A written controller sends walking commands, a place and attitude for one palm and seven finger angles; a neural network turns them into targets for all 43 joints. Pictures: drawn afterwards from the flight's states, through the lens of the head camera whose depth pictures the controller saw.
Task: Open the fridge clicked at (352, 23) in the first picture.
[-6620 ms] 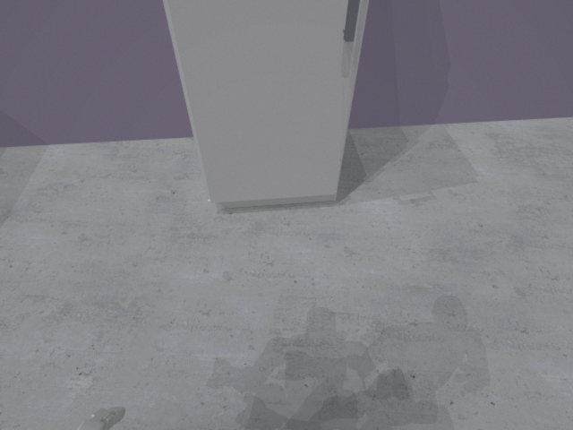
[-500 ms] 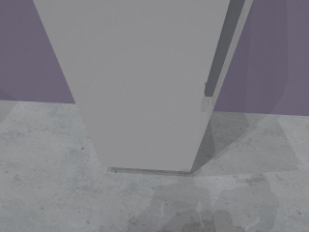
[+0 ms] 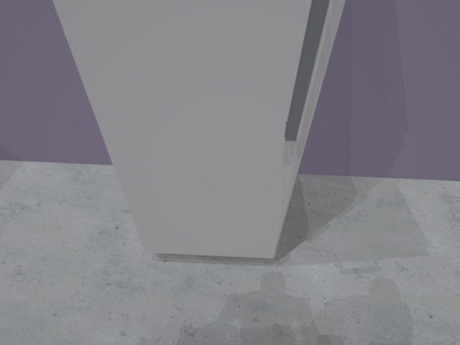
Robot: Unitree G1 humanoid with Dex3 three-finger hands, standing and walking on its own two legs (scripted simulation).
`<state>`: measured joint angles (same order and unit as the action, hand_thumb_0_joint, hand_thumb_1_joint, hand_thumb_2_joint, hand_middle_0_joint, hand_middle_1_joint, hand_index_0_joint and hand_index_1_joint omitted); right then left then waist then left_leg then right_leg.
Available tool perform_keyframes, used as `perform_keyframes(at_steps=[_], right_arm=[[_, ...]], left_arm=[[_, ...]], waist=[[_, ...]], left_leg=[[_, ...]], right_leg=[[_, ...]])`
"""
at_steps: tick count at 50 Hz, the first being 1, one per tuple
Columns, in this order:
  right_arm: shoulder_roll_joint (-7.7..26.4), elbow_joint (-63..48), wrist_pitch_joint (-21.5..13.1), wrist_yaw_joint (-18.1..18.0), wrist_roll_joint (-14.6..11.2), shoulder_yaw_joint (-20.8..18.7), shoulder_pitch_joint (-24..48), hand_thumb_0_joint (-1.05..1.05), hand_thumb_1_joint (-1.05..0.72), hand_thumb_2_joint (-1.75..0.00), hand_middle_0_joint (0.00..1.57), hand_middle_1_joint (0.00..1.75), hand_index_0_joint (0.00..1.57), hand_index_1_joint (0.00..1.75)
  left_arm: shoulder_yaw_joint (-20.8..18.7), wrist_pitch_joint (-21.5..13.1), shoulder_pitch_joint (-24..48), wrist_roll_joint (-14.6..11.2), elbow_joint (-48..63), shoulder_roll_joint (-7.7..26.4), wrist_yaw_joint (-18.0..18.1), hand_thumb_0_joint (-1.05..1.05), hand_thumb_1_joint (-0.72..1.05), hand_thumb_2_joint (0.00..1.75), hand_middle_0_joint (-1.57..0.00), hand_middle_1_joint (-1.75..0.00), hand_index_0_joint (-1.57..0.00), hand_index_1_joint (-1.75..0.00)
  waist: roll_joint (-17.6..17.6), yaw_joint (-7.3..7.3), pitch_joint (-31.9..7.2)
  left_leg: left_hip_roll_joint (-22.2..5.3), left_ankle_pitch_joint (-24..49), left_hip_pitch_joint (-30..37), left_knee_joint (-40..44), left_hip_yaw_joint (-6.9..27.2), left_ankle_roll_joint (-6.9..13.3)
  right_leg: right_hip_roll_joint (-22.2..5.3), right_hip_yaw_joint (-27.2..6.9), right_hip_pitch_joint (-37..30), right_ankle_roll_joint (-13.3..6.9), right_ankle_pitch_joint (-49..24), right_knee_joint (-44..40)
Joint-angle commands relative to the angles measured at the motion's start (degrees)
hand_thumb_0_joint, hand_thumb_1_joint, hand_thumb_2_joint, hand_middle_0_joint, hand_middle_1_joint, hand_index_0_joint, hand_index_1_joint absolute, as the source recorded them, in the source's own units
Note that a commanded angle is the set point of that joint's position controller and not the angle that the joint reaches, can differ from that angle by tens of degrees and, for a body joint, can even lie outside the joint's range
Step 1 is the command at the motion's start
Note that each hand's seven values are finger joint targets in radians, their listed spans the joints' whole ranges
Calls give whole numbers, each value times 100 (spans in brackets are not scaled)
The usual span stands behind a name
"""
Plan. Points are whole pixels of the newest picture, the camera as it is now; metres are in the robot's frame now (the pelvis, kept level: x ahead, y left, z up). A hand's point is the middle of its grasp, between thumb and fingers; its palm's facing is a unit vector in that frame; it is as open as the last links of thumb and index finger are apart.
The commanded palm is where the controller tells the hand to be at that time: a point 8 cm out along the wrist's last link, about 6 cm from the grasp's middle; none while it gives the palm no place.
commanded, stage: look again from close up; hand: right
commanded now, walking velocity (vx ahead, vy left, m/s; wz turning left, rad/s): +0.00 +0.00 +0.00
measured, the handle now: (304, 60) +0.62 -0.12 +0.24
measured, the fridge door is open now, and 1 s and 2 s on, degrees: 0 0 0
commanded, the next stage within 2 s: none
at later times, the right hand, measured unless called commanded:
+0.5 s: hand out of the picture +0.04 -0.20 -0.16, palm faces +0.01 +0.96 -0.27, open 7.4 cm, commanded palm none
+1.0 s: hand out of the picture +0.08 -0.22 -0.15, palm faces +0.01 +0.95 -0.31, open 7.4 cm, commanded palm none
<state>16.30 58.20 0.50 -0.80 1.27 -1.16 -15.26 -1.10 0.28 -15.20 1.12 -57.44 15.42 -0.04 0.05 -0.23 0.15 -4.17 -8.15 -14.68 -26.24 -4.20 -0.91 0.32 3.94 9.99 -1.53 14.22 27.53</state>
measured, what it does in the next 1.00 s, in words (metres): stands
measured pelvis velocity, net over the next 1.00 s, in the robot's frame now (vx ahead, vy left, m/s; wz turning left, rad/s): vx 0.03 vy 0.01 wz -0.02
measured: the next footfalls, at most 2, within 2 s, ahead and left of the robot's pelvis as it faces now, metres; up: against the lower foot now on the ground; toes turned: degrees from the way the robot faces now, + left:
none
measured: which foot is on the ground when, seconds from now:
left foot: down 0.00-1.00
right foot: down 0.00-1.00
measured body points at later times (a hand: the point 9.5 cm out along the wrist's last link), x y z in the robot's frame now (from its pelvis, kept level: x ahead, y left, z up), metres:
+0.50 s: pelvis +0.01 +0.01 +0.00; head +0.01 +0.01 +0.45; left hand +0.04 +0.28 -0.14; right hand +0.04 -0.25 -0.14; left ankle +0.07 +0.14 -0.74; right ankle +0.01 -0.10 -0.74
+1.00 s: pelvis +0.03 +0.01 +0.01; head +0.03 +0.02 +0.46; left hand +0.09 +0.29 -0.14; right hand +0.08 -0.27 -0.13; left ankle +0.07 +0.14 -0.74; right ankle +0.01 -0.10 -0.74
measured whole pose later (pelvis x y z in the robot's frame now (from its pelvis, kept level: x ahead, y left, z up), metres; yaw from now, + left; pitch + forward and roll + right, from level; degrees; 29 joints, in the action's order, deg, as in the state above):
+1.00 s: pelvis +0.03 +0.01 +0.01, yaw -1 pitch -2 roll +0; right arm 16.4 61.8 -0.5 -0.8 0.8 -0.4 -10.1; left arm -0.3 -0.2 -9.8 0.6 -63.0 16.8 -0.1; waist 0.3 0.0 2.3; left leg -2.8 -7.9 -10.6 -21.0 -5.8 -0.2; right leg -0.8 2.3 6.2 0.0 13.2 21.8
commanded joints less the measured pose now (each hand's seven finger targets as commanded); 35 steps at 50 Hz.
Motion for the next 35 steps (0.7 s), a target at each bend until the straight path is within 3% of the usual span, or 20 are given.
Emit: perform_keyframes(at_steps=[1,16,21,25,29,35], right_arm=[[838,-331,-152,-35,13,-148,113,0,-90,-90,20,30,20,30],[824,-11,-207,-69,-20,-93,52,0,-90,-90,20,30,20,30],[810,16,-214,-77,-20,-88,141,0,-90,-90,20,30,20,30],[821,2,-242,-84,-23,-101,237,0,-90,-90,20,30,20,30],[822,24,-222,-80,-20,-87,322,0,-90,-90,20,30,20,30],[893,14,-230,-74,-26,-98,456,0,-90,-90,20,30,20,30]], left_arm=[[-229,-133,111,10,293,987,47,0,90,90,-20,-30,-20,-30],[-160,-163,86,-37,-115,916,52,0,90,90,-20,-30,-20,-30],[-145,-159,116,-40,-182,886,55,0,90,90,-20,-30,-20,-30],[-146,-183,194,-43,-205,916,61,0,90,90,-20,-30,-20,-30],[-130,-168,320,-43,-221,926,65,0,90,90,-20,-30,-20,-30],[-130,-164,431,-41,-233,984,61,0,90,90,-20,-30,-20,-30]], waist=[[-90,20,458],[34,19,300],[-70,37,256],[-59,36,26],[66,15,197],[-83,25,101]], left_leg=[[-294,-1265,192,626,616,179],[-406,-776,388,733,629,207],[-421,-651,444,772,631,214],[-432,-80,652,684,556,227],[-411,-116,620,729,536,210],[-434,9,705,792,546,203]], right_leg=[[-653,-891,1002,-97,1300,-1133],[-638,-766,712,-25,474,-1004],[-635,-735,607,-7,209,-959],[-688,-704,417,6,-338,-886],[-699,-720,461,28,-259,-983],[-698,-702,301,37,-418,-997]])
